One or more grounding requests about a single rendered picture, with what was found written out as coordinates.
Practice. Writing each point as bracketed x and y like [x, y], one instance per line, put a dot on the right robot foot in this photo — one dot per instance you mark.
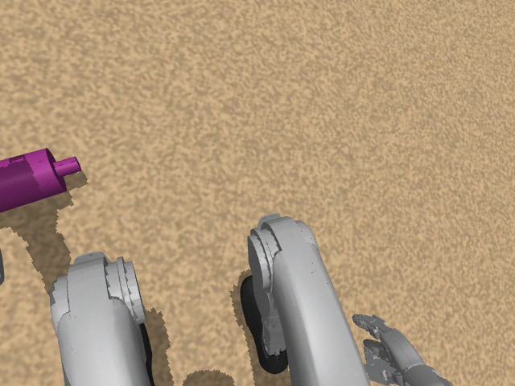
[273, 364]

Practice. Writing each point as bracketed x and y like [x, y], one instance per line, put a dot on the bottle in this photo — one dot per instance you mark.
[33, 176]

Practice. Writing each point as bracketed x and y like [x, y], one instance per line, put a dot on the right robot hand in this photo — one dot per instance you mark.
[396, 353]

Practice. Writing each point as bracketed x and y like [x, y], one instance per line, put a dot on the left robot foot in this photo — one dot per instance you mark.
[148, 351]

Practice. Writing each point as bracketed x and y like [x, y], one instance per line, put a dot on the right robot arm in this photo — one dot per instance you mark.
[423, 375]

